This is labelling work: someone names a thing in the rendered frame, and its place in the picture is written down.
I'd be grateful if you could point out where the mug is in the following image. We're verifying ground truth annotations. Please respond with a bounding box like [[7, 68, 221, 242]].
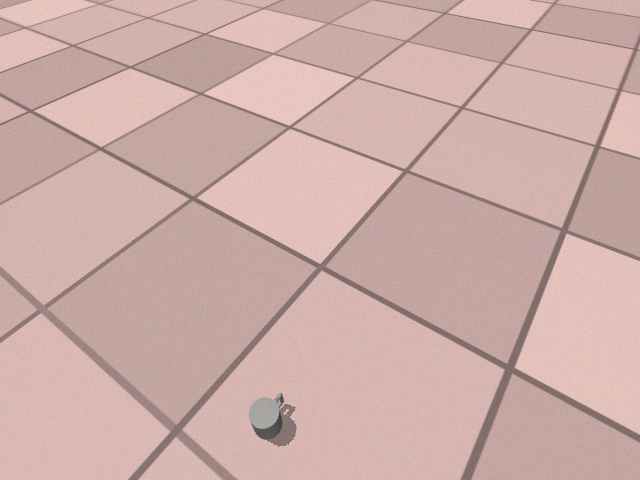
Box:
[[249, 393, 284, 440]]

